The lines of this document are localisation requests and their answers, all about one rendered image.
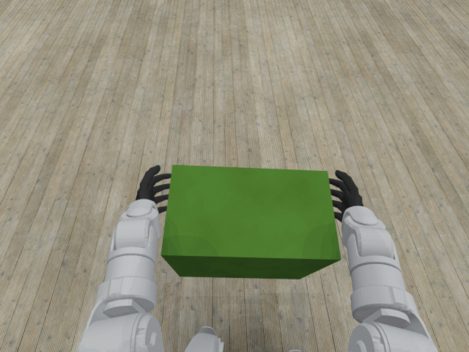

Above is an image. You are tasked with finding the carton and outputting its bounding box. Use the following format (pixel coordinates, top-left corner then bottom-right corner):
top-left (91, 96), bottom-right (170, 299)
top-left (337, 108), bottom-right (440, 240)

top-left (161, 165), bottom-right (341, 279)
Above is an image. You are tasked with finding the left robot thigh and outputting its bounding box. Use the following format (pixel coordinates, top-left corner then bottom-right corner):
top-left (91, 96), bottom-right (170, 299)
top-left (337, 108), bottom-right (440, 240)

top-left (184, 333), bottom-right (224, 352)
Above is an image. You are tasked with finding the robot right hand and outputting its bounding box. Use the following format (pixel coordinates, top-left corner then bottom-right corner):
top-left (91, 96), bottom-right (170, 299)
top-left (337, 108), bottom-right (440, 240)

top-left (329, 170), bottom-right (364, 222)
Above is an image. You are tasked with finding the robot right upper arm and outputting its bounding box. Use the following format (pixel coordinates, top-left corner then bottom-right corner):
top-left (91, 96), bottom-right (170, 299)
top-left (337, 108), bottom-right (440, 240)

top-left (348, 321), bottom-right (438, 352)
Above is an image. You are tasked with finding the robot left upper arm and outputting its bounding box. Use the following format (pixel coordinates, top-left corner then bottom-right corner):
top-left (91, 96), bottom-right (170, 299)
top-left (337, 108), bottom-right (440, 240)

top-left (79, 312), bottom-right (164, 352)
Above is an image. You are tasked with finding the robot left forearm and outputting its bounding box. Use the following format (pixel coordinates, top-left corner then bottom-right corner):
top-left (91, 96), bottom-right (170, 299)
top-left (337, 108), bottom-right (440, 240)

top-left (78, 199), bottom-right (161, 352)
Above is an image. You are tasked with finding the left robot shin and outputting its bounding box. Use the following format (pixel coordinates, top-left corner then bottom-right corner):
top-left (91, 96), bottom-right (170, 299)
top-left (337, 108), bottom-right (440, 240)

top-left (192, 326), bottom-right (216, 339)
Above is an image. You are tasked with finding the robot right forearm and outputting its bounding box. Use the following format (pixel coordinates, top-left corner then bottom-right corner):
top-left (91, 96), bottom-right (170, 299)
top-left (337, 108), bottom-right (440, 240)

top-left (341, 206), bottom-right (437, 349)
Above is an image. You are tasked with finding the robot left hand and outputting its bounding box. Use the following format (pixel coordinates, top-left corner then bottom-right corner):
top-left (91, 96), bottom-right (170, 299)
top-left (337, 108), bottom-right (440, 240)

top-left (136, 165), bottom-right (171, 213)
